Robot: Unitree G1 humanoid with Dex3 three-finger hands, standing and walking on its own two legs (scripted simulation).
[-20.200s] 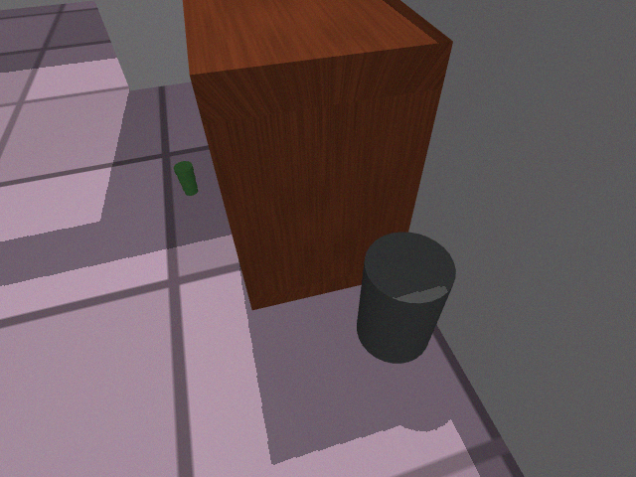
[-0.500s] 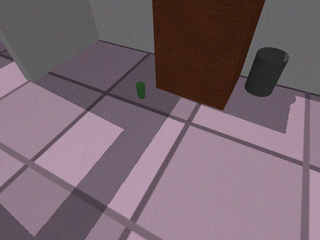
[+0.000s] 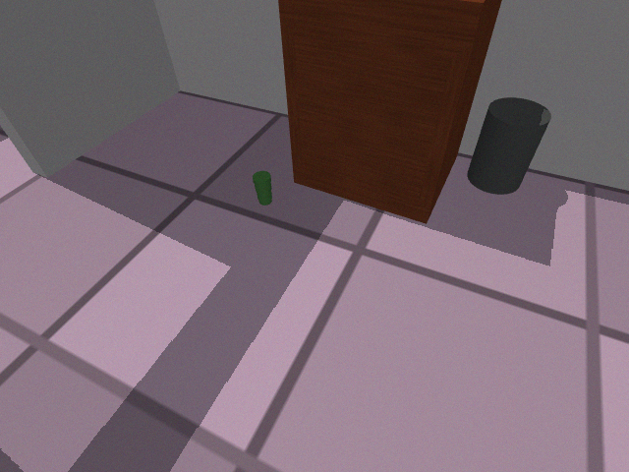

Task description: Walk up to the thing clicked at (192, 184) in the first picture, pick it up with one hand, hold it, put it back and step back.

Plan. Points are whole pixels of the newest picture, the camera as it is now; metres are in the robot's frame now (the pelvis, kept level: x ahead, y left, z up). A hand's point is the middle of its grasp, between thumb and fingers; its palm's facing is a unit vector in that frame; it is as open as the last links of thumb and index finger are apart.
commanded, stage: walk up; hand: left
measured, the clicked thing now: (263, 189) +1.48 +0.31 -0.69
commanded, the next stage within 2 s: none
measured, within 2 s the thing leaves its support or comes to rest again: neither
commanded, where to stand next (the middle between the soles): +1.12 +0.07 m, yaw +3 degrees
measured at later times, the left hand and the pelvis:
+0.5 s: hand (151, 443) +0.22 +0.29 -0.18, palm faces +0.05 -0.94 -0.34, open 7.4 cm; pelvis +0.22 +0.01 -0.02, yaw +3 degrees
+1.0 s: hand (198, 258) +0.56 +0.28 -0.13, palm faces -0.03 -0.91 -0.41, open 7.4 cm; pelvis +0.47 +0.00 -0.02, yaw +1 degrees
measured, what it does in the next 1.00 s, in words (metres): walks ahead: left foot, then right foot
